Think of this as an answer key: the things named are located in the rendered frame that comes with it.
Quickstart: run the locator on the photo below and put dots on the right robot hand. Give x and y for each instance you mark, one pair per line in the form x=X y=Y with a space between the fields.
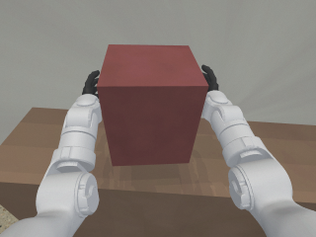
x=210 y=78

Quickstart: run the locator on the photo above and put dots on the left robot upper arm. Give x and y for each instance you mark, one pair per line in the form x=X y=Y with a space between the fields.
x=64 y=201

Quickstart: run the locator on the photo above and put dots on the pedestal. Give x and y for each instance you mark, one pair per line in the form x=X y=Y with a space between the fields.
x=159 y=200

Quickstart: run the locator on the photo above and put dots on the left robot forearm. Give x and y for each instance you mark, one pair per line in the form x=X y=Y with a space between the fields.
x=75 y=152

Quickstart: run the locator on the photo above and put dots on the right robot upper arm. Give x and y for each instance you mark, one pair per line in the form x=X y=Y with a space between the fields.
x=262 y=187

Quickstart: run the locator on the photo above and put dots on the left robot hand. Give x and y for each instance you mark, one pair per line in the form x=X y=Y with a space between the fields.
x=90 y=83

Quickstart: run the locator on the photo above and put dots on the carton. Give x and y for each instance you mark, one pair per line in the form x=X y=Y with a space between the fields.
x=151 y=98

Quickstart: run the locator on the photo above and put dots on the right robot forearm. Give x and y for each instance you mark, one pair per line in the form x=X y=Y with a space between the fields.
x=236 y=138

